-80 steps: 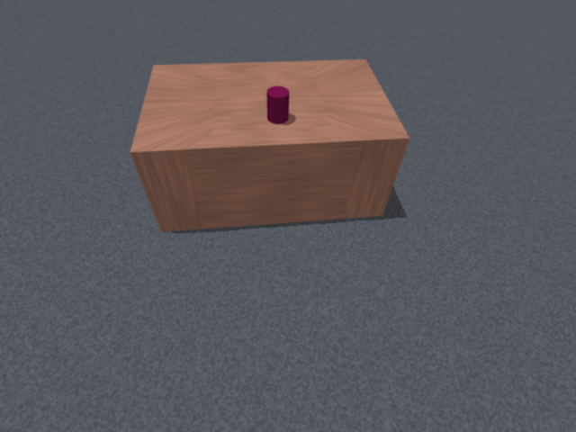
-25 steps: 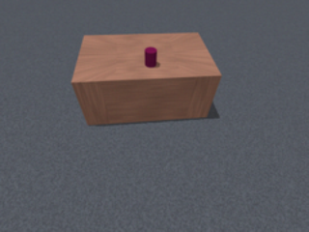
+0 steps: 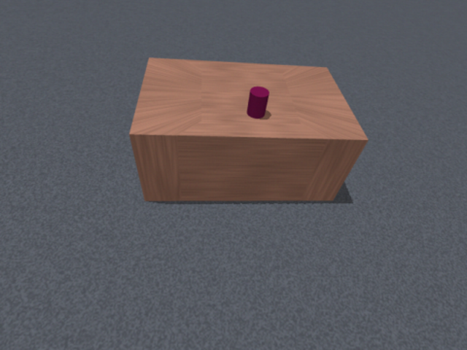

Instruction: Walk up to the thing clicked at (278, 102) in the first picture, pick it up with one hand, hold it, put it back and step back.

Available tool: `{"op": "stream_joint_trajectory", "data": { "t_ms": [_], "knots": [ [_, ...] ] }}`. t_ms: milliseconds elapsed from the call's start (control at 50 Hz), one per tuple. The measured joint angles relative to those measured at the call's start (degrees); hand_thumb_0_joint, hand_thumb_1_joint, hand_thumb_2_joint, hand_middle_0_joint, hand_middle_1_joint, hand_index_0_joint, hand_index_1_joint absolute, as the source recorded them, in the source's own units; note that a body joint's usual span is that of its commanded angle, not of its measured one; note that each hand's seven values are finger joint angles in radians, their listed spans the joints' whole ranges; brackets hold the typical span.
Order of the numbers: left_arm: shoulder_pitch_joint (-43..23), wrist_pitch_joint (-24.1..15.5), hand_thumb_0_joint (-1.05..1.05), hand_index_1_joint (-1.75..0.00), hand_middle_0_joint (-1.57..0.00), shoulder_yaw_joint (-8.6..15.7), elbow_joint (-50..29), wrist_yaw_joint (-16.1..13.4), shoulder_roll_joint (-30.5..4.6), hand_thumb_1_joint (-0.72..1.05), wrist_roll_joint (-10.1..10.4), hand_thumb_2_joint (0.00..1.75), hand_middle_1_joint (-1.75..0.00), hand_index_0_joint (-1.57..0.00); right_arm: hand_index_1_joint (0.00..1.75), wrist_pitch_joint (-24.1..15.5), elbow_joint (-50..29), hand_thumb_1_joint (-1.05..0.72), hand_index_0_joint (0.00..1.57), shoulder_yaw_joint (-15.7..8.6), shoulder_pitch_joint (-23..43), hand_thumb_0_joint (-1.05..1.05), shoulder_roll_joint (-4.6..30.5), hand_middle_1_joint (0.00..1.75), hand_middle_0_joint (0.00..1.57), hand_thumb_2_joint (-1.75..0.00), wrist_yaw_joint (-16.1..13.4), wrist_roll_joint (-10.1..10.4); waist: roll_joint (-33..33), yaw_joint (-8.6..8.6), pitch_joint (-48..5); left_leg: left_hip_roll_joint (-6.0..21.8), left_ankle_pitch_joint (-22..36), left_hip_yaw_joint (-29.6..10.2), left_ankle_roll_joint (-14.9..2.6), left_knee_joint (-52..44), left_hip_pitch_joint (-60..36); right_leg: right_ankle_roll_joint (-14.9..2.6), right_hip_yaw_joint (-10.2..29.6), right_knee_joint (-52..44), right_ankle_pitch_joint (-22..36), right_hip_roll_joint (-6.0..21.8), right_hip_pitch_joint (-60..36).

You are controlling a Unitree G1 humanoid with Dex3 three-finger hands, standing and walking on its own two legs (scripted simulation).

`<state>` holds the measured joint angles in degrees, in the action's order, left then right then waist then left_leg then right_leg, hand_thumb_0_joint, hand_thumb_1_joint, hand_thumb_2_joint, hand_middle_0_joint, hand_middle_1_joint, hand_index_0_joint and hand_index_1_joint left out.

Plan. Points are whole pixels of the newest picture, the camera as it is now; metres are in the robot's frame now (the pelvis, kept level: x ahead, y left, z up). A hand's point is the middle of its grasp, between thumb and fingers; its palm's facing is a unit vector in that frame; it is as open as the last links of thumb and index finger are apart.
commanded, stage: walk up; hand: right
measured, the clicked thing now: (257, 102) +1.14 -0.18 -0.25
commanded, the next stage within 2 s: none
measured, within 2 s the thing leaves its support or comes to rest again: neither
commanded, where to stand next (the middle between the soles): +0.68 +0.04 m, yaw -1 degrees
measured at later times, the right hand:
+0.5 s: hand (345, 301) +0.25 -0.27 -0.15, palm faces -0.02 +0.95 -0.32, open 7.4 cm
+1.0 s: hand (300, 201) +0.49 -0.20 -0.10, palm faces -0.01 +0.91 -0.40, open 7.4 cm
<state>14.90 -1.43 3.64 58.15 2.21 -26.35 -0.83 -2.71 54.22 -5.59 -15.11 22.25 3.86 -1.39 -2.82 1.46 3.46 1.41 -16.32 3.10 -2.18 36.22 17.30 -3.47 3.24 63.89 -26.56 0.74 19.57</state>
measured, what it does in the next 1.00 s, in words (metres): walks ahead: right foot, then left foot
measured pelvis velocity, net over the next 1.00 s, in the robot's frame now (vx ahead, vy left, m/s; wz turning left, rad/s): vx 0.41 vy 0.06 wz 0.00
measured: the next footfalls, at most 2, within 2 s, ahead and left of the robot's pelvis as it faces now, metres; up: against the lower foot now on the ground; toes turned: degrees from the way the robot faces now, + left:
right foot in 0.36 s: +0.32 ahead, -0.11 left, +0.00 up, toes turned -4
left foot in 0.78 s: +0.48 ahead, +0.17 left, +0.00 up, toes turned +5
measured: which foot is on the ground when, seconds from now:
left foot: down 0.00-0.38, up 0.40-0.76, down 0.78-1.00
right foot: up 0.00-0.34, down 0.36-0.82, up 0.84-1.00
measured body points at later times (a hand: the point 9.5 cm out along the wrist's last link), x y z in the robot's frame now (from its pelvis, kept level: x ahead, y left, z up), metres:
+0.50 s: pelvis +0.22 -0.01 +0.00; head +0.24 -0.02 +0.45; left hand +0.34 +0.30 -0.09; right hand +0.25 -0.32 -0.13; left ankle +0.13 +0.11 -0.65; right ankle +0.28 -0.11 -0.73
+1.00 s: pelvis +0.41 +0.06 +0.01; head +0.42 +0.10 +0.46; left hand +0.45 +0.39 -0.13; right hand +0.49 -0.25 -0.08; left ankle +0.44 +0.16 -0.73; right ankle +0.41 -0.10 -0.65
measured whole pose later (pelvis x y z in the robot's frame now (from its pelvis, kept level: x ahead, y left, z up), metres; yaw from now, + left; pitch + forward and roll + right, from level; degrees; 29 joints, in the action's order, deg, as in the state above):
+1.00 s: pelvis +0.41 +0.06 +0.01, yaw +0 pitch -3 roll -1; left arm 19.4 -2.6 2.8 50.9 2.5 -25.5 0.2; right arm -4.9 46.7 -2.6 -16.7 20.8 2.5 -0.1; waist -3.5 0.2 4.7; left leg 2.2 -13.6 5.0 -2.0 30.9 14.5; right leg -2.2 2.4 61.9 -21.1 1.7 26.0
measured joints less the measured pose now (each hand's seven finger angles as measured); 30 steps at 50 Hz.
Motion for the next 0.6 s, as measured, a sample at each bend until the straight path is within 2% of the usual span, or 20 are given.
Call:
{"op": "stream_joint_trajectory", "data": {
  "t_ms": [80,160,240,300,340,360,380,400,440,480,520,600],
  "knots": [
    [-1.2,-1.2,0.01,-0.30,-0.20,-0.4,-2.1,1.0,0.7,0.91,0.7,0.90,-0.30,-0.20,0.30,-0.7,0.0,-0.90,0.21,1.3,-3.0,0.00,-1.4,0.30,0.21,-0.90,-0.5,0.5,-0.9,0.47,0.1,-1.8,1.3,1.0,-0.30,-7.6,-6.5,1.55,-0.8,-3.7,7.9,0.9,6.7],
    [-1.8,-1.0,0.01,-0.30,-0.20,-0.6,-3.4,1.8,1.6,0.91,0.4,0.90,-0.30,-0.20,0.30,-1.1,-0.6,-0.90,0.21,1.7,-5.3,0.00,-1.5,0.30,0.21,-0.90,-0.6,0.6,-0.3,0.75,0.4,-3.0,0.7,1.7,-1.02,-12.4,-11.6,3.24,-1.7,-13.2,11.9,2.4,9.5],
    [-2.8,-0.6,0.01,-0.30,-0.20,-0.5,-4.2,2.3,2.5,0.91,0.0,0.90,-0.30,-0.20,0.30,-1.5,-1.9,-0.90,0.21,1.6,-6.7,0.00,-0.9,0.30,0.21,-0.90,-0.8,0.8,1.2,1.35,1.2,-3.5,-1.6,2.0,-0.79,-14.2,-15.6,2.85,-3.6,-23.0,15.6,3.5,9.2],
    [-3.9,-0.7,0.01,-0.30,-0.20,-0.3,-5.1,2.3,3.1,0.91,0.0,0.90,-0.30,-0.20,0.30,-1.0,-2.8,-0.90,0.21,1.6,-7.5,0.00,-0.5,0.30,0.21,-0.90,-1.1,0.8,2.3,1.84,1.6,-3.3,-5.0,2.0,-0.23,-12.8,-17.5,1.83,-5.2,-28.3,17.3,2.9,7.4],
    [-4.5,-1.0,0.01,-0.30,-0.20,-0.2,-5.8,2.2,3.4,0.91,0.0,0.90,-0.30,-0.20,0.30,-0.5,-3.4,-0.90,0.21,1.6,-8.1,0.00,-0.2,0.30,0.21,-0.90,-1.4,0.9,3.0,2.13,1.4,-2.9,-8.5,1.7,0.34,-10.0,-18.0,1.04,-6.2,-30.9,17.0,1.7,4.9],
    [-4.8,-1.4,0.01,-0.30,-0.20,-0.1,-6.3,2.0,3.6,0.91,0.0,0.90,-0.30,-0.20,0.30,-0.3,-3.7,-0.90,0.21,1.6,-8.3,0.00,0.1,0.30,0.21,-0.90,-1.5,0.9,3.7,2.08,1.3,-2.2,-10.8,1.4,0.54,-7.2,-17.7,0.70,-6.6,-32.0,19.0,0.8,3.6],
    [-5.4,-1.8,0.01,-0.30,-0.20,0.2,-6.7,1.7,4.2,0.91,-0.1,0.90,-0.30,-0.20,0.30,0.1,-3.5,-0.90,0.21,1.5,-8.0,0.00,0.4,0.30,0.21,-0.90,-1.7,1.0,5.3,1.92,1.8,-0.7,-12.7,1.0,0.32,-2.2,-16.6,0.74,-7.5,-30.8,18.9,-0.3,3.0],
    [-5.8,-2.4,0.01,-0.30,-0.20,0.2,-7.4,1.4,4.6,0.91,-0.2,0.90,-0.30,-0.20,0.30,0.5,-3.5,-0.90,0.21,1.6,-7.4,0.00,0.3,0.30,0.21,-0.90,-1.9,1.1,6.1,1.79,2.3,0.0,-12.3,-0.2,-0.16,5.2,-14.0,0.77,-8.3,-29.0,17.0,-0.8,2.8],
    [-5.9,-3.3,0.01,-0.30,-0.20,0.0,-8.9,1.0,5.0,0.91,0.3,0.90,-0.30,-0.21,0.30,1.0,-3.4,-0.90,0.21,2.3,-6.4,0.00,-0.2,0.30,0.21,-0.90,-2.1,1.1,5.5,0.73,2.5,-1.4,-12.6,-2.2,-0.62,19.2,-7.9,0.56,-8.5,-27.1,13.9,-0.4,1.7],
    [-5.2,-3.7,0.00,-0.30,-0.20,-0.5,-9.7,0.7,5.6,0.91,0.8,0.90,-0.30,-0.21,0.30,0.9,-3.4,-0.90,0.20,2.8,-5.1,0.00,-0.1,0.30,0.21,-0.90,-2.1,1.2,5.0,-0.45,2.3,-2.4,-11.2,-3.3,-0.72,27.7,-2.1,0.41,-8.2,-28.5,12.8,0.1,-0.9],
    [-3.7,-3.9,0.00,-0.30,-0.20,-0.9,-10.0,0.5,6.0,0.91,1.0,0.90,-0.30,-0.21,0.30,0.5,-4.1,-0.90,0.21,2.9,-3.7,0.01,0.5,0.30,0.20,-0.90,-1.8,1.4,5.2,-1.28,2.1,-1.7,-8.2,-4.2,-0.67,29.3,2.8,0.73,-8.1,-31.4,13.0,0.0,-3.9],
    [-0.1,-4.0,0.00,-0.30,-0.20,-1.2,-9.5,0.5,5.8,0.90,0.7,0.90,-0.30,-0.21,0.30,0.0,-6.2,-0.90,0.20,2.2,-1.3,0.00,1.6,0.30,0.20,-0.90,-1.0,1.1,5.5,-2.20,1.8,1.4,-3.1,-5.7,0.78,22.7,9.5,1.11,-7.7,-35.4,12.6,-0.4,-8.3]
  ]
}}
